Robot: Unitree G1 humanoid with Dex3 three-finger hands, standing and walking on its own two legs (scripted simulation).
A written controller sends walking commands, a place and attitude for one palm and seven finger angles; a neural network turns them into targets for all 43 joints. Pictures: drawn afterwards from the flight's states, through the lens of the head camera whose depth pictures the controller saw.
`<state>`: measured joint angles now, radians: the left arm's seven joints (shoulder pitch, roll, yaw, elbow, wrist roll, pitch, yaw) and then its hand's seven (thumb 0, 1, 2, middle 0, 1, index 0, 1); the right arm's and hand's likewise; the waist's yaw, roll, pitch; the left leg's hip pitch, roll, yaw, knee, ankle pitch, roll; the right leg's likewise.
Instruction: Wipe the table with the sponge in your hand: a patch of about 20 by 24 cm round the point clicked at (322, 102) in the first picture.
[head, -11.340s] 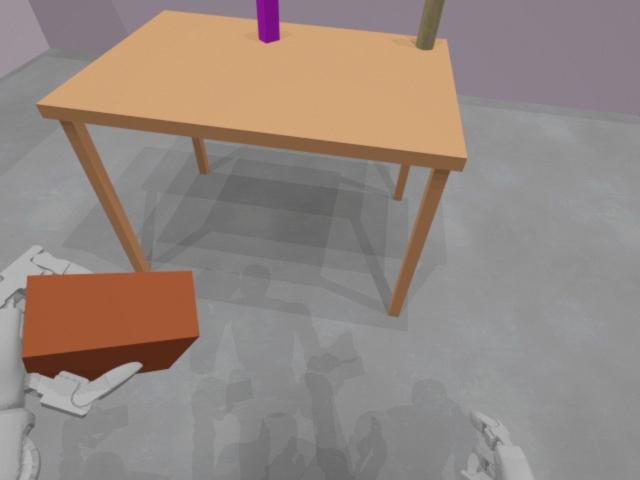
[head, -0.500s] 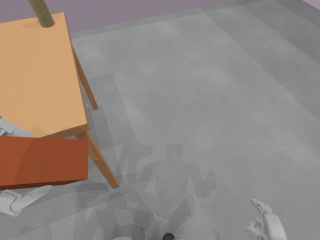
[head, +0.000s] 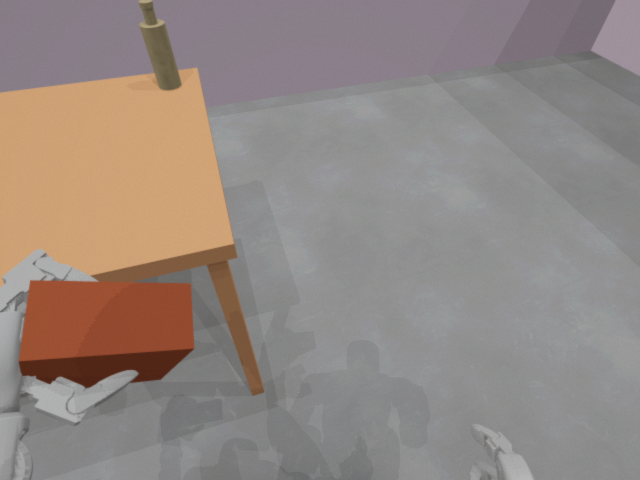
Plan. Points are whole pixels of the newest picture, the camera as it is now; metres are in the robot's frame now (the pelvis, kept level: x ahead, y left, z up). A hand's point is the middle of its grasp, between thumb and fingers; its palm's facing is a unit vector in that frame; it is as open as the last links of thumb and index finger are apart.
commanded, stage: take the last steps up to it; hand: left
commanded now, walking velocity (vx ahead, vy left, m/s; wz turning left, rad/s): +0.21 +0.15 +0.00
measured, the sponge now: (131, 337) +0.23 +0.20 +0.13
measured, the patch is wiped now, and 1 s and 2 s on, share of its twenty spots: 0.00 0.00 0.00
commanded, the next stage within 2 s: come to a stop and stand still in 0.72 s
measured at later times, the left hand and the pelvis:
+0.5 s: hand (70, 300) +0.25 +0.27 +0.15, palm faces +0.26 -0.83 -0.49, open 10.7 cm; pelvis +0.02 +0.05 +0.00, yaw -2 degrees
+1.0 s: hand (17, 242) +0.31 +0.34 +0.17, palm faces +0.32 -0.80 -0.50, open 10.7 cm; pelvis +0.08 +0.12 -0.01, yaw -3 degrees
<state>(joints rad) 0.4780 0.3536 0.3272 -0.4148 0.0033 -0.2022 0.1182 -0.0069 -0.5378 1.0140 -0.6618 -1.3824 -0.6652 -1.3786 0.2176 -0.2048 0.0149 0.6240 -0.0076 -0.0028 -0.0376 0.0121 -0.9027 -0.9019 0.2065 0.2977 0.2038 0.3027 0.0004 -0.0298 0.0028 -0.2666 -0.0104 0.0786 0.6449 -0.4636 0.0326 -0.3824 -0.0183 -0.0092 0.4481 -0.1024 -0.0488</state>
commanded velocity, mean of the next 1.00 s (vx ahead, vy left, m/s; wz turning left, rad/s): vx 0.12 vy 0.10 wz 0.03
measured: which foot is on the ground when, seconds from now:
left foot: up 0.00-0.02, down 0.04-0.32, up 0.34-0.62, down 0.64-1.00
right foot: down 0.00-0.04, up 0.06-0.28, down 0.30-0.64, up 0.66-0.92, down 0.94-1.00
